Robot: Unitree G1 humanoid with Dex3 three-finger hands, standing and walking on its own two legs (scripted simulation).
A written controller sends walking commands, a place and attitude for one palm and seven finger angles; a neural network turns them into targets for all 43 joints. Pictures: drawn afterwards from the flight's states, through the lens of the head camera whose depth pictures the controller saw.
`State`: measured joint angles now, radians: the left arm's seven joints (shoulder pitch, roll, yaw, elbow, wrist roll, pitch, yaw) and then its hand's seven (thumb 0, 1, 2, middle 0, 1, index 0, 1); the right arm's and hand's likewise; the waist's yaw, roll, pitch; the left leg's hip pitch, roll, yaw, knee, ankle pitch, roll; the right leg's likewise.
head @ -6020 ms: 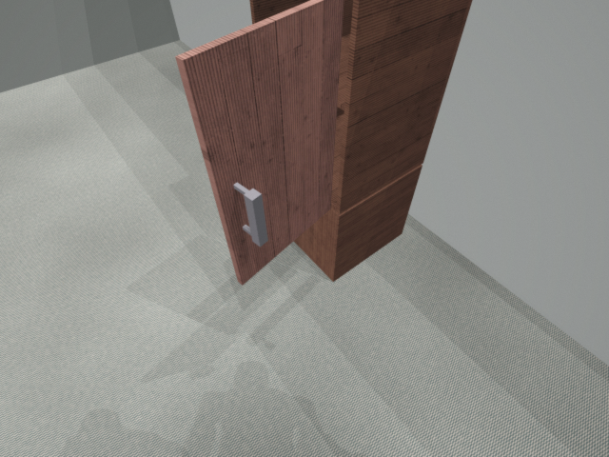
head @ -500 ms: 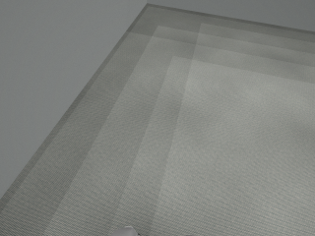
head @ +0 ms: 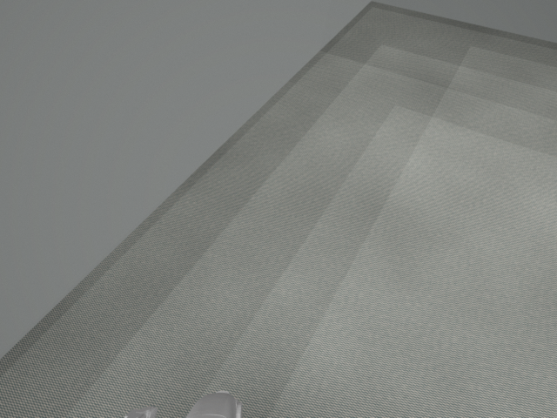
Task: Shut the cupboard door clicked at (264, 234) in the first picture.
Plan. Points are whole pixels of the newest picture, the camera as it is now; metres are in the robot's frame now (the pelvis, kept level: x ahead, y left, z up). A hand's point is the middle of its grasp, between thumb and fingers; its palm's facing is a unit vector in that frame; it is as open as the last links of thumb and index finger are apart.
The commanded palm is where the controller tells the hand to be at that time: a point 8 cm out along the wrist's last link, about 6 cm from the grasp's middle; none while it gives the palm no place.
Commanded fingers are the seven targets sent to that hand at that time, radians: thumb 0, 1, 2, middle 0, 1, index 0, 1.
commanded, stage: walk to a spot facing it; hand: left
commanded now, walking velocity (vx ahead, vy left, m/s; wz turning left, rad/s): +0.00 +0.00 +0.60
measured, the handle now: out of the picture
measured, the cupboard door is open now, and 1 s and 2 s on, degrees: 100 100 100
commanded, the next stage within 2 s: none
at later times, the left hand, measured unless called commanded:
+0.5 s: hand out of the picture +0.04 +0.21 -0.16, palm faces +0.31 -0.90 -0.31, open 7.4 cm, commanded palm none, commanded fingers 0.00 0.90 0.90 -0.20 -0.30 -0.20 -0.30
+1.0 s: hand out of the picture -0.06 +0.16 -0.19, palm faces +0.61 -0.75 -0.25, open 7.4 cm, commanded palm none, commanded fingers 0.00 0.90 0.90 -0.20 -0.30 -0.20 -0.30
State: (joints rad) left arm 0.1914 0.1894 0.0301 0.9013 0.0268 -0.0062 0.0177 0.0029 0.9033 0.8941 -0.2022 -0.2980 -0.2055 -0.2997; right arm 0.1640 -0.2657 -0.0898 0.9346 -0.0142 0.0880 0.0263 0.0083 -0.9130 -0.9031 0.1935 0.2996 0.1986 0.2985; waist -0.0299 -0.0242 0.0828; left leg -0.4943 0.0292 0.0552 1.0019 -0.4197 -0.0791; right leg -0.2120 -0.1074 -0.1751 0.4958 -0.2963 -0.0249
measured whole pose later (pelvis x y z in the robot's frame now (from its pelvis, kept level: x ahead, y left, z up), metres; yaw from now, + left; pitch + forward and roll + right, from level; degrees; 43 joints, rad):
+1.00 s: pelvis +0.01 -0.05 -0.02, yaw +38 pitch +1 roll +1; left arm 0.17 0.27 0.07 0.93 0.02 0.06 0.01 0.01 0.91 0.89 -0.20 -0.30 -0.21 -0.30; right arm 0.13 -0.21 -0.05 0.89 -0.02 0.04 0.01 0.01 -0.91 -0.90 0.20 0.30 0.20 0.30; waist 0.00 -0.07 0.10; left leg -0.30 0.00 0.04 0.59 -0.31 0.01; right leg -0.48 -0.10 -0.07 1.08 -0.47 0.07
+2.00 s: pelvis +0.07 -0.11 -0.02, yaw +73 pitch +2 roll +1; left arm 0.14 0.24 0.06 0.86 0.02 0.02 0.00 0.00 0.91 0.89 -0.20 -0.30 -0.20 -0.30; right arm 0.17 -0.24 -0.07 0.92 -0.02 0.07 0.01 0.01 -0.91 -0.90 0.20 0.30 0.21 0.30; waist -0.01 0.03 0.09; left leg -0.36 -0.01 -0.12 0.68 -0.39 -0.03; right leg -0.30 -0.03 -0.05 0.61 -0.37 0.02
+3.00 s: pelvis +0.12 +0.21 -0.01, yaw +102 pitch +0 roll +1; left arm 0.16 0.16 0.04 0.93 0.03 -0.07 -0.01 0.00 0.91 0.89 -0.20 -0.30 -0.20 -0.30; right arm 0.30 -0.22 -0.07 1.07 -0.02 0.01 0.02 0.01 -0.91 -0.90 0.20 0.30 0.20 0.30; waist -0.05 0.02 0.08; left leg -0.47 0.06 0.02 1.20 -0.30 0.01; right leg -0.27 -0.08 -0.20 0.54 -0.26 -0.03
